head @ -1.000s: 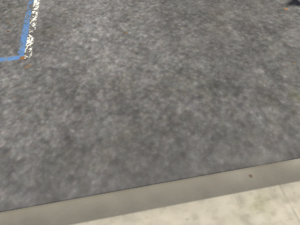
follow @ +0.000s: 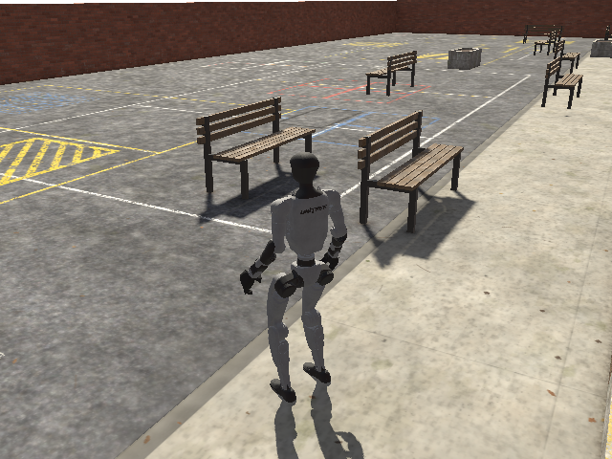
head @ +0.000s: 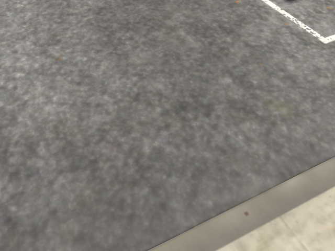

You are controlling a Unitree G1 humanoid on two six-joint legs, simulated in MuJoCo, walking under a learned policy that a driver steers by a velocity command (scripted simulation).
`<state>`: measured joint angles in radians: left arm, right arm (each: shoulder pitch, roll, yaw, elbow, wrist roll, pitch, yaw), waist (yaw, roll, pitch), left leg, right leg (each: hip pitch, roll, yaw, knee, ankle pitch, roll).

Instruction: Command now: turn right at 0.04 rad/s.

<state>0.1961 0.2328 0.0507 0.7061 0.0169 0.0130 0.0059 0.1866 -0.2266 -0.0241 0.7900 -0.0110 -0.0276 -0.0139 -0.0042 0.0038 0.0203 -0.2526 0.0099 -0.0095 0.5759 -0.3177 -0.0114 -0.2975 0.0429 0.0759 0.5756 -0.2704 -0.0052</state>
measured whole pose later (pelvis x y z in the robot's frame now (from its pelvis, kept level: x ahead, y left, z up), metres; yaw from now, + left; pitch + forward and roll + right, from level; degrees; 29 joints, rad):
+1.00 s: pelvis +0.15 -0.01 +0.01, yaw +0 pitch +2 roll +0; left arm 0.45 0.20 0.03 0.91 0.00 -0.05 0.02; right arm 0.06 -0.26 -0.04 0.76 0.01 -0.09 0.03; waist 0.07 0.04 0.03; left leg -0.61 0.04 0.01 0.68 -0.06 0.01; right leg 0.03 0.03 0.02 0.24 -0.30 -0.03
